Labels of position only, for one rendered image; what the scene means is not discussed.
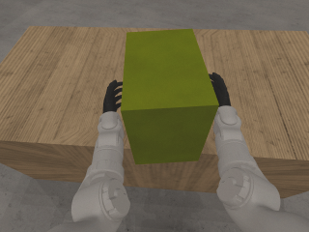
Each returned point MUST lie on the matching right robot forearm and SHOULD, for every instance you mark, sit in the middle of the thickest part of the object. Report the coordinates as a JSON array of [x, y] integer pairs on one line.
[[231, 148]]

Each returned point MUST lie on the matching robot left upper arm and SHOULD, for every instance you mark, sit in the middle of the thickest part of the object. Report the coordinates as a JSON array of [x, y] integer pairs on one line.
[[100, 207]]

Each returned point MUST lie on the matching left robot forearm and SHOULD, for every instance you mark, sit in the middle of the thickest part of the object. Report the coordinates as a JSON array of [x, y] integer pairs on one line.
[[108, 154]]

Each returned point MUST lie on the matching pedestal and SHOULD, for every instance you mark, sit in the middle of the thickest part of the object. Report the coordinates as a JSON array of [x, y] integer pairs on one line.
[[54, 80]]

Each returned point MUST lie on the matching robot right hand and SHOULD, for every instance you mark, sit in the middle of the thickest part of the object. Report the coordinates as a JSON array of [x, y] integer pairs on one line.
[[220, 89]]

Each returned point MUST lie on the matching robot right upper arm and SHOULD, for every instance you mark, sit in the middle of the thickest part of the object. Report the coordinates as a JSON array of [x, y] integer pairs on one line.
[[253, 204]]

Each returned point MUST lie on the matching carton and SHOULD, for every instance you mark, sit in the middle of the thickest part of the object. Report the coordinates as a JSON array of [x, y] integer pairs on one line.
[[168, 102]]

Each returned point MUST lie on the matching robot left hand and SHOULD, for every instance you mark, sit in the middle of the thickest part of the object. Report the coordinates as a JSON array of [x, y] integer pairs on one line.
[[109, 102]]

